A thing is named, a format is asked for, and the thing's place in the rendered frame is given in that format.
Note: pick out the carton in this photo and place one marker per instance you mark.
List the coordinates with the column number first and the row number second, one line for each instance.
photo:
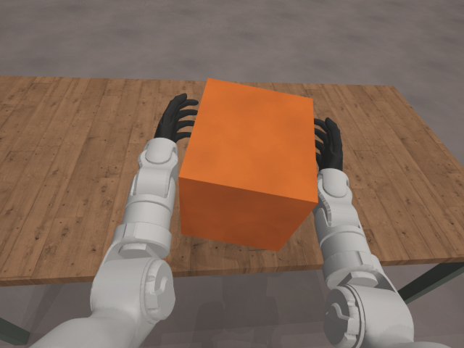
column 249, row 173

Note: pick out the table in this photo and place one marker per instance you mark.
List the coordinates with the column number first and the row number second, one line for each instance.
column 69, row 151

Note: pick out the right robot upper arm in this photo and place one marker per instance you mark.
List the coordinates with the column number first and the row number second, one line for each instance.
column 366, row 317

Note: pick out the robot left hand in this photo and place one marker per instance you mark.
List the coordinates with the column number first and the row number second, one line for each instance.
column 169, row 124

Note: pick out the left robot upper arm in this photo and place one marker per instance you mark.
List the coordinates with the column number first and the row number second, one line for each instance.
column 129, row 297

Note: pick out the robot left forearm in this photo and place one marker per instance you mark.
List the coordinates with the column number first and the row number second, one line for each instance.
column 144, row 231

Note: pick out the robot right forearm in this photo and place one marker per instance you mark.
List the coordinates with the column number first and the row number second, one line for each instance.
column 346, row 254

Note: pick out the robot right hand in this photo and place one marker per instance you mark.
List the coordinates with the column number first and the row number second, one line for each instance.
column 331, row 154

